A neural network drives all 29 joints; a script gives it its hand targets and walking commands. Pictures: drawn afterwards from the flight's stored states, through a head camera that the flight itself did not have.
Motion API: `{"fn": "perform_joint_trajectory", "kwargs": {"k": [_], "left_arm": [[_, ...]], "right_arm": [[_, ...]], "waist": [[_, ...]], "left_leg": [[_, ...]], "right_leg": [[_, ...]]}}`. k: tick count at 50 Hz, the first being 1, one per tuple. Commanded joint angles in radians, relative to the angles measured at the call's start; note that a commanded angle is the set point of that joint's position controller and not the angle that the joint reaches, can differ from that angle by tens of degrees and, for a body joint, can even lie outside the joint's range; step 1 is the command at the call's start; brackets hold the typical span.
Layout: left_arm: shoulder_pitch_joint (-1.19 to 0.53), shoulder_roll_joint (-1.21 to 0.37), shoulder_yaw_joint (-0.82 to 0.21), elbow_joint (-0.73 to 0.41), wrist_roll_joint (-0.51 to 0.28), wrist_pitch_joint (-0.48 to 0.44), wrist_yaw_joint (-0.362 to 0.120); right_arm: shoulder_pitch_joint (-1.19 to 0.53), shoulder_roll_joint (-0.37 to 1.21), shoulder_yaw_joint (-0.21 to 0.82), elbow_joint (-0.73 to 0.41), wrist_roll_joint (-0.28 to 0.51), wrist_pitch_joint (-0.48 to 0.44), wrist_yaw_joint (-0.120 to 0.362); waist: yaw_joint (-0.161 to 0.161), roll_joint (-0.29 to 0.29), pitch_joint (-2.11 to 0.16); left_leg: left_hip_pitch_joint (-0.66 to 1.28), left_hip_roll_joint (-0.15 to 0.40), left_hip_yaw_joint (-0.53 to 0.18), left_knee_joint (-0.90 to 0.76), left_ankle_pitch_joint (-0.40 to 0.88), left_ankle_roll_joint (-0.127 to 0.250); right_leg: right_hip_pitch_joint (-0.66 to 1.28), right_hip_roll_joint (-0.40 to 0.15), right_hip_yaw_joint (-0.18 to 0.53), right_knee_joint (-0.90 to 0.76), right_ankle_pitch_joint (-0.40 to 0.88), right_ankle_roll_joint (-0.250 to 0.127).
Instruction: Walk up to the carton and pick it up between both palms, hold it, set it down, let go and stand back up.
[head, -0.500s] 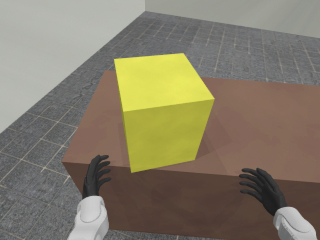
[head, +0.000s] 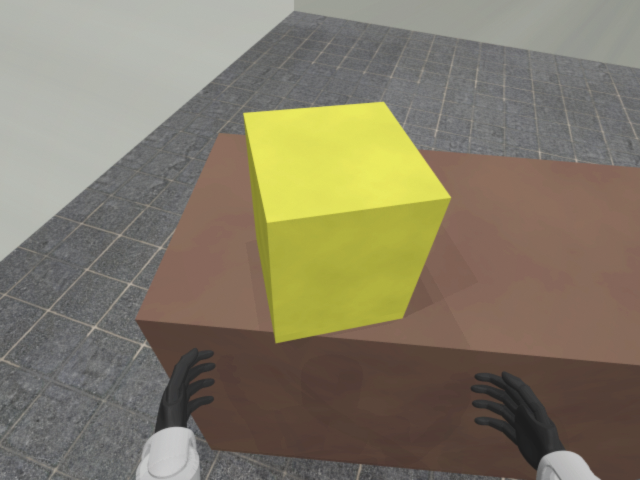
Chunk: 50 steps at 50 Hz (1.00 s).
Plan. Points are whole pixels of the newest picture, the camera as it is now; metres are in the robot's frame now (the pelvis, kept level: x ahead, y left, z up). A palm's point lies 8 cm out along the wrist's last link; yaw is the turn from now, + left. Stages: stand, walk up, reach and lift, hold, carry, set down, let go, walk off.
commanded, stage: set down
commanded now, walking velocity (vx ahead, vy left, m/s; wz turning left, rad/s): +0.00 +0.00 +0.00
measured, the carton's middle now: (329, 223) +0.45 +0.02 +0.08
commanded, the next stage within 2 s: let go in 1.02 s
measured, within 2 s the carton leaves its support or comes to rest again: neither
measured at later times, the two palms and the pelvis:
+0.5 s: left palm (147, 444) +0.17 +0.22 -0.06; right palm (501, 467) +0.18 -0.22 -0.06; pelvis +0.01 +0.01 +0.00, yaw +0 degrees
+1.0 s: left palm (132, 457) +0.16 +0.24 -0.08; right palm out of the picture +0.16 -0.20 -0.08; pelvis +0.01 +0.01 +0.00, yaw +0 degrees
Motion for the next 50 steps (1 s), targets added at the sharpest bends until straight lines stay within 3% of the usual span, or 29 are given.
{"fn": "perform_joint_trajectory", "kwargs": {"k": [1,16,20,26,50], "left_arm": [[-0.116,0.029,0.004,-0.169,0.009,-0.064,-0.013],[-0.114,0.14,0.038,-0.03,-0.013,-0.111,-0.075],[-0.107,0.171,0.048,0.052,-0.016,-0.11,-0.099],[-0.1,0.204,0.056,0.071,-0.022,-0.122,-0.117],[-0.15,0.312,0.083,0.263,-0.039,-0.121,-0.199]], "right_arm": [[-0.109,-0.202,-0.099,-0.142,-0.016,-0.06,-0.01],[-0.091,-0.093,-0.094,-0.052,-0.117,-0.119,-0.073],[-0.072,-0.054,-0.087,0.002,-0.153,-0.119,-0.093],[-0.062,-0.022,-0.095,0.021,-0.182,-0.136,-0.11],[-0.06,0.116,-0.097,0.146,-0.302,-0.148,-0.191]], "waist": [[0.0,-0.08,-0.152],[-0.005,-0.044,-0.15],[-0.016,-0.037,-0.127],[-0.018,-0.015,-0.138],[-0.025,0.039,-0.073]], "left_leg": [[0.045,-0.025,-0.037,-0.048,0.139,-0.009],[0.051,-0.03,-0.018,-0.048,0.176,-0.007],[0.052,-0.033,-0.007,-0.053,0.176,-0.006],[0.061,-0.031,0.0,-0.055,0.226,-0.009],[0.018,-0.035,0.051,-0.069,0.2,-0.006]], "right_leg": [[0.023,-0.031,0.08,-0.1,0.053,-0.029],[0.053,-0.022,0.039,-0.08,0.119,-0.016],[0.065,-0.023,0.035,-0.081,0.131,-0.013],[0.099,-0.009,0.012,-0.068,0.168,-0.014],[0.145,-0.004,-0.004,-0.043,0.122,0.001]]}}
